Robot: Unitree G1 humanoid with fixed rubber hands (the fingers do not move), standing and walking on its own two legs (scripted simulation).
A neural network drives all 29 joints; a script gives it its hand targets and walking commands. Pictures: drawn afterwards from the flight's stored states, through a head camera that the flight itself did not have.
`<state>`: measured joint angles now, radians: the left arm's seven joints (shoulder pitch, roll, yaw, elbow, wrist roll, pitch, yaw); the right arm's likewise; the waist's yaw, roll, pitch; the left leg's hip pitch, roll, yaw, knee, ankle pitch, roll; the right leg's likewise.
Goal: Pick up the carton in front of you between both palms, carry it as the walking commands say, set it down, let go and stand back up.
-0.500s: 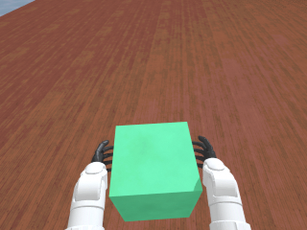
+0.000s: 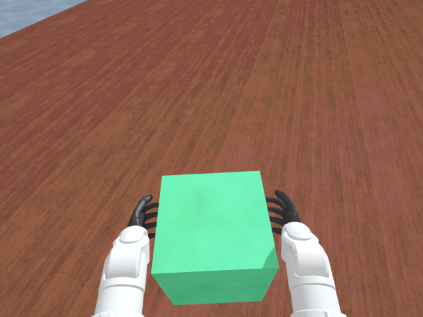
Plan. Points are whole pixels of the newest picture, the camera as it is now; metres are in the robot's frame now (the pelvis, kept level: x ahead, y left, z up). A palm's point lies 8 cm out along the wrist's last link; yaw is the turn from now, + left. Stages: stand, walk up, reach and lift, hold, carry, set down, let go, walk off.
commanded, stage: hold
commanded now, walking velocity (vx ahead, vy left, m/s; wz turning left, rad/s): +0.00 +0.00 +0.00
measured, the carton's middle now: (214, 241) +0.30 +0.00 -0.06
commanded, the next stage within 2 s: set down in 0.06 s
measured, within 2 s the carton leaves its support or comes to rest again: neither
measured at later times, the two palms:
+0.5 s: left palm (156, 233) +0.32 +0.13 -0.06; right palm (282, 222) +0.34 -0.17 -0.06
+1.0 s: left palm (173, 243) +0.38 +0.11 -0.24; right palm (272, 239) +0.39 -0.18 -0.24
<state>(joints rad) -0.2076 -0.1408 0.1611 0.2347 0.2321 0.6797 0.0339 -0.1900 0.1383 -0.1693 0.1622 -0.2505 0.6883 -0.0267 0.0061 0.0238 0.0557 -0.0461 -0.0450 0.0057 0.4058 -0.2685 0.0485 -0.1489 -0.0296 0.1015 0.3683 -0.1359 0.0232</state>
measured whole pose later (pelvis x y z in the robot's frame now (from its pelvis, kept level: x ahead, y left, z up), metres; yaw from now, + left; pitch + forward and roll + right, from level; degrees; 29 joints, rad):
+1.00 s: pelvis -0.05 -0.04 -0.15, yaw +5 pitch +42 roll +1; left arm -0.79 -0.12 0.45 0.60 0.24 0.27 0.05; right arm -0.76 0.12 -0.50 0.48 -0.31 0.28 -0.01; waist -0.04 0.06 -0.19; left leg -1.55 -0.12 -0.09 1.30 -0.49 -0.02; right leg -1.62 0.05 0.12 1.24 -0.36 0.06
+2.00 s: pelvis -0.09 -0.06 -0.37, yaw +11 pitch +44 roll +3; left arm -1.41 0.14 0.24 0.95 0.02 0.23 0.20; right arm -1.31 -0.19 -0.46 0.79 -0.12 0.25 -0.05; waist -0.13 0.06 0.22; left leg -2.19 -0.23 -0.08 2.08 -0.66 -0.11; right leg -2.28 0.06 0.10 2.03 -0.52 0.07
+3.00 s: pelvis -0.10 -0.05 -0.40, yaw +10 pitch +37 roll +0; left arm -1.51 0.16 0.31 1.06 0.12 0.17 0.06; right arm -1.40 -0.27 -0.56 0.96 -0.18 0.19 0.09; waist -0.12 0.05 0.37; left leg -2.20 -0.18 -0.06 2.20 -0.66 -0.07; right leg -2.26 0.01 0.05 2.13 -0.53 0.05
